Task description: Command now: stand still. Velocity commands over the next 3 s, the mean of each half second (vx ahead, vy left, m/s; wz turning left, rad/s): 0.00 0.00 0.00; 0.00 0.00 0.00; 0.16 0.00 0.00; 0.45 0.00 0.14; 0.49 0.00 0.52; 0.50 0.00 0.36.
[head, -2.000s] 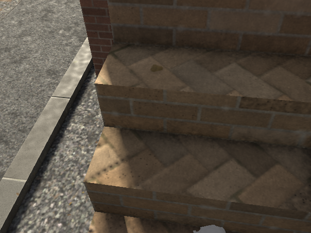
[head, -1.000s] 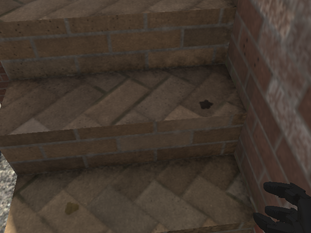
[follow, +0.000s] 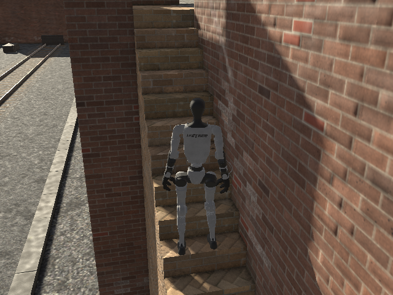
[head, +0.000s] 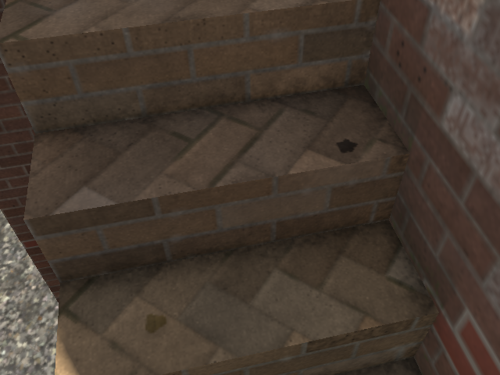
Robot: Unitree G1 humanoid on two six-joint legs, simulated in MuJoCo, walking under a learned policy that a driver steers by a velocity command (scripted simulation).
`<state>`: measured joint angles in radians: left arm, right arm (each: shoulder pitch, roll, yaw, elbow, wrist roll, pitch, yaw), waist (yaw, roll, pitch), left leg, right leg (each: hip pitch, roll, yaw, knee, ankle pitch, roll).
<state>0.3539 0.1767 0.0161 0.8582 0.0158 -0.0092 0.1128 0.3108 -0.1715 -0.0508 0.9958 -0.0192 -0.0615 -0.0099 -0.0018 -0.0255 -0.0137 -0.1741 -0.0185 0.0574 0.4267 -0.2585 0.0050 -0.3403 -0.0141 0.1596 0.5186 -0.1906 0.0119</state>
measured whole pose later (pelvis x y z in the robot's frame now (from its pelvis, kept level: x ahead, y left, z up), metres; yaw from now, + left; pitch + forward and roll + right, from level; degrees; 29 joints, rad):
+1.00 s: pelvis +0.02 -0.01 +0.00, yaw +0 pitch +2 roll +1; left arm 0.23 0.18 0.01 1.05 0.02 -0.03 -0.13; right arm 0.43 -0.07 0.03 1.17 -0.01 0.00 0.10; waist 0.02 0.01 -0.03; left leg -0.18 0.02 0.05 0.43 -0.28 -0.02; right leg -0.32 0.00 0.12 0.46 -0.18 0.03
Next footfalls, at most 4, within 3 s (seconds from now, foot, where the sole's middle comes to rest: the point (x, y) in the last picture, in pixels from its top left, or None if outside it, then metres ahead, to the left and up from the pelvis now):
1.84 left None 0.28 0.08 -0.57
2.36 right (328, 290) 0.55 -0.12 -0.36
2.88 left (142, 166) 0.70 0.24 -0.16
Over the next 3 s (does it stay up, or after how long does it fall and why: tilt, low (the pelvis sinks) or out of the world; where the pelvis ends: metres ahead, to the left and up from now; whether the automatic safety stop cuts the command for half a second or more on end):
stays up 0.64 0.11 0.53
